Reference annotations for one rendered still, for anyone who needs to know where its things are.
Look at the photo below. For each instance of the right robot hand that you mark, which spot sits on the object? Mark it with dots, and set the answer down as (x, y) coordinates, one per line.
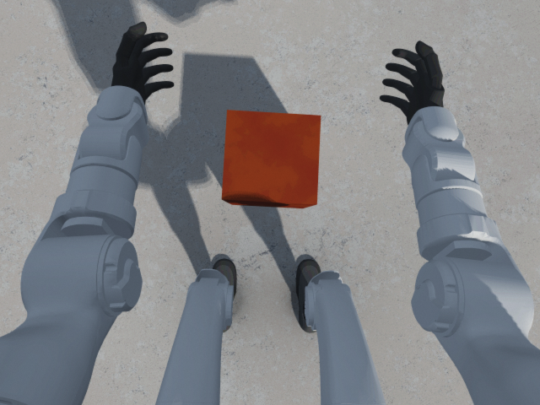
(427, 89)

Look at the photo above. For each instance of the left robot hand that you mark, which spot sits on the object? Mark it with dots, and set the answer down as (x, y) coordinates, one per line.
(129, 68)

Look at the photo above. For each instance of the right robot foot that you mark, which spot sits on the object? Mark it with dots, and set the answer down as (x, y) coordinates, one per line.
(306, 270)

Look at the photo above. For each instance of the robot right upper arm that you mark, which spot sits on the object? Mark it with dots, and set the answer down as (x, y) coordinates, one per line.
(481, 313)

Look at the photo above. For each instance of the robot left forearm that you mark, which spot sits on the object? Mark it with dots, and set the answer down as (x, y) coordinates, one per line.
(104, 176)

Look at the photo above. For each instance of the robot left upper arm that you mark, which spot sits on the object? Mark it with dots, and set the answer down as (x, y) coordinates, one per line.
(74, 288)

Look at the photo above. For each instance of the robot right forearm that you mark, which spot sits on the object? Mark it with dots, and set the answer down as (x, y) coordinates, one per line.
(452, 216)

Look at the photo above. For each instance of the robot right thigh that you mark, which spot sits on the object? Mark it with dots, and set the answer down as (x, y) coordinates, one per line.
(347, 370)

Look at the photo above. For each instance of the carton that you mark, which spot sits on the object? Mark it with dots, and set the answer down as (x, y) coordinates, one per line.
(271, 159)

